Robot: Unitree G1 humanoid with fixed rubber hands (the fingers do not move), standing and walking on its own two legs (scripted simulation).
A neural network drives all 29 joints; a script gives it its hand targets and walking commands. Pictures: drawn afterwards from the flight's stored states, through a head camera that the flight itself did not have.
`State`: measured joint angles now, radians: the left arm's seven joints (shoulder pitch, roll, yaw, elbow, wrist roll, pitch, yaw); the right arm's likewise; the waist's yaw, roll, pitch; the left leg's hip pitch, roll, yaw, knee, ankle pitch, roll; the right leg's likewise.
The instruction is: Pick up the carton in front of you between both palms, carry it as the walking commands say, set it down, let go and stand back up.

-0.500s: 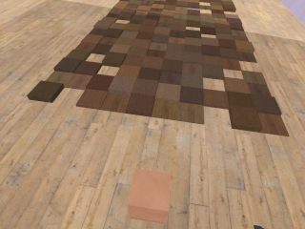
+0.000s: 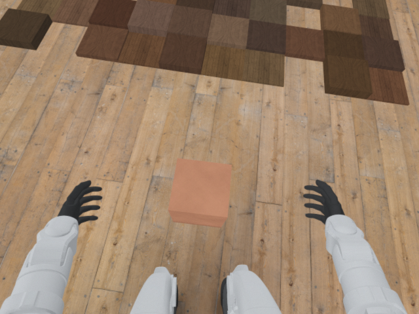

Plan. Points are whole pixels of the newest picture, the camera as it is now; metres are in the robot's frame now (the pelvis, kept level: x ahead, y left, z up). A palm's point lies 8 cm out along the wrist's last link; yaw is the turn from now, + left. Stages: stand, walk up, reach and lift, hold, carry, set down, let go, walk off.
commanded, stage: reach and lift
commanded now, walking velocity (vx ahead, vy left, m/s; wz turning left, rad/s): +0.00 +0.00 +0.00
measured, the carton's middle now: (200, 195) +0.48 -0.01 -0.59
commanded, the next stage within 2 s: none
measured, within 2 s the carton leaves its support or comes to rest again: neither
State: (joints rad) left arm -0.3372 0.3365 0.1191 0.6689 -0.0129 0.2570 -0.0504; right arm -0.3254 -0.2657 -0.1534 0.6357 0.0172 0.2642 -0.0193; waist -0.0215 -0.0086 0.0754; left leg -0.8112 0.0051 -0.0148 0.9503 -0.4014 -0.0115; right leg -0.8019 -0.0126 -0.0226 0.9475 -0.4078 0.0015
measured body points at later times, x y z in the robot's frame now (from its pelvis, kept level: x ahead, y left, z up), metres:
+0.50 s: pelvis -0.06 +0.01 -0.06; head +0.25 +0.01 +0.28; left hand +0.51 +0.19 -0.15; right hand +0.45 -0.21 -0.15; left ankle +0.03 +0.12 -0.68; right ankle +0.03 -0.12 -0.68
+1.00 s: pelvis -0.05 +0.01 -0.17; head +0.31 +0.01 +0.11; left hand +0.52 +0.18 -0.34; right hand +0.47 -0.21 -0.33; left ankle +0.03 +0.13 -0.68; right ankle +0.03 -0.12 -0.68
